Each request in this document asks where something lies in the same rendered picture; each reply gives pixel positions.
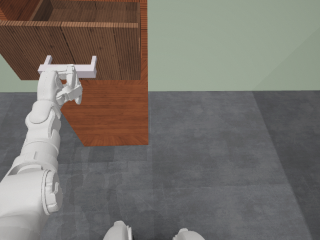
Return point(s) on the drawer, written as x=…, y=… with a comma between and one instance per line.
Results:
x=72, y=32

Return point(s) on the robot left upper arm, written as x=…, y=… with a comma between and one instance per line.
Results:
x=26, y=202

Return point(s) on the handle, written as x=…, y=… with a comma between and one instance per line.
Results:
x=83, y=70

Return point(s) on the right robot shin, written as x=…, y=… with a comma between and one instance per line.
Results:
x=183, y=229

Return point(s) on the left robot forearm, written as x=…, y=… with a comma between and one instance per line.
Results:
x=41, y=146

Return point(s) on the cabinet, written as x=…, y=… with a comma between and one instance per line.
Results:
x=111, y=112

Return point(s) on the left robot hand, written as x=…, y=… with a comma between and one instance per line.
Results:
x=50, y=87

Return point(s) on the left robot thigh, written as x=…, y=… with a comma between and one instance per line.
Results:
x=119, y=232

